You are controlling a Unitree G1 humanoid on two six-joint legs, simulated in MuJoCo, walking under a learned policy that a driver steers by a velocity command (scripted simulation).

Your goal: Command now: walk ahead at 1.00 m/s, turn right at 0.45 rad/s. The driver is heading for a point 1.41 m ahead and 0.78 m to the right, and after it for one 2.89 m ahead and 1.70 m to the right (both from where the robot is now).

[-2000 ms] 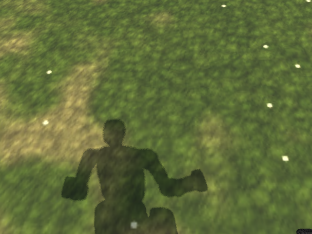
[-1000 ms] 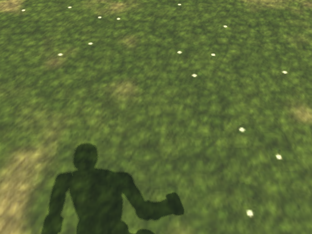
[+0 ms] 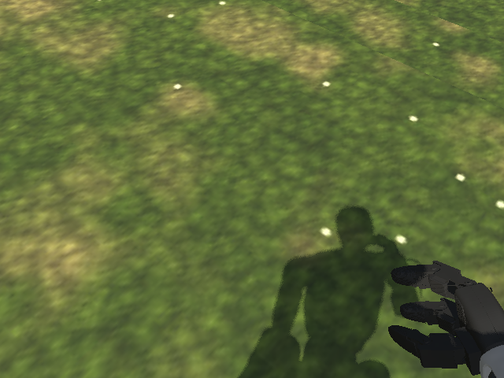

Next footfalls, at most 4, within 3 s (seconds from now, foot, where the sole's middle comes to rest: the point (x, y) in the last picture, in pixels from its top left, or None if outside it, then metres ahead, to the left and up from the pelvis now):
0.02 left None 0.19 0.11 -0.76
0.46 right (343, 338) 0.59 -0.13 -0.76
0.86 left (371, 207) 1.04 -0.21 -0.76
1.32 right None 1.10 -0.66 -0.76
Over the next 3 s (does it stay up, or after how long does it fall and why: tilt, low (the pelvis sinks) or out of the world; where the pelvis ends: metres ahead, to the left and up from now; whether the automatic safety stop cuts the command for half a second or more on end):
stays up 1.93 -0.98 -0.22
